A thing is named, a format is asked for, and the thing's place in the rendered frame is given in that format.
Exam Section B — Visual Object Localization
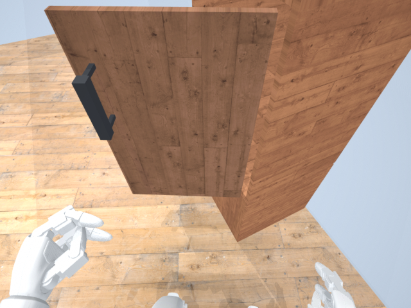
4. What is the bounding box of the robot left hand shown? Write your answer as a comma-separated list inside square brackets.
[9, 205, 113, 301]

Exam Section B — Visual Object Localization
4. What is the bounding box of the robot right hand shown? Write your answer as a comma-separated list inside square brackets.
[308, 262, 356, 308]

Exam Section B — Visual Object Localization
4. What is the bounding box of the cupboard door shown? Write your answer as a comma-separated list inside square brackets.
[44, 6, 278, 198]

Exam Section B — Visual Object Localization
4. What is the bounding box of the handle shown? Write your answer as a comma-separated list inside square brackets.
[72, 64, 116, 140]

